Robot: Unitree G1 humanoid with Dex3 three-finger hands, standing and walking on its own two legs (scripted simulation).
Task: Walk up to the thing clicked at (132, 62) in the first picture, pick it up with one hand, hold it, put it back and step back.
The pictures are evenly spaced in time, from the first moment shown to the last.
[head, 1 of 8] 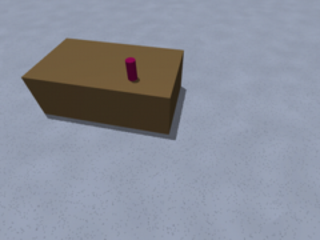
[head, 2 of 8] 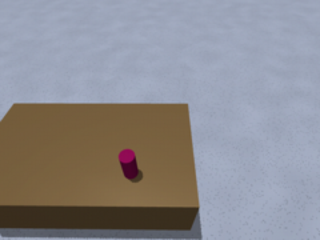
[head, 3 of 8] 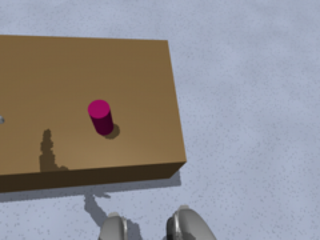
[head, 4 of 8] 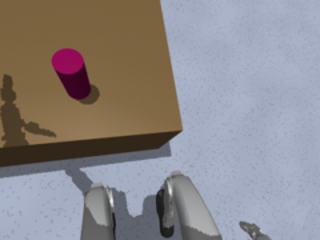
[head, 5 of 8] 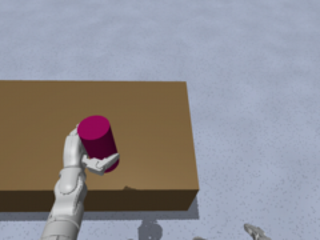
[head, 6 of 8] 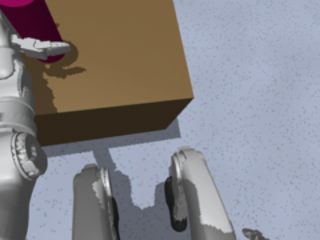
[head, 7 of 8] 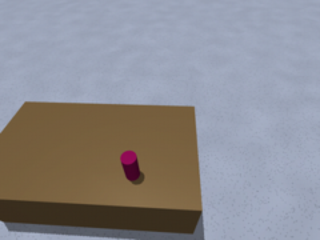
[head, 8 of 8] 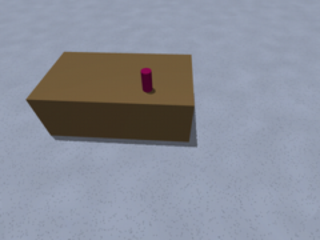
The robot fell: no
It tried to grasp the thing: yes
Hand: left
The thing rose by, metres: 0.32
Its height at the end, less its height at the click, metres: +0.00
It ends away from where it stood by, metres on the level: 0.01
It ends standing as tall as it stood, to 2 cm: yes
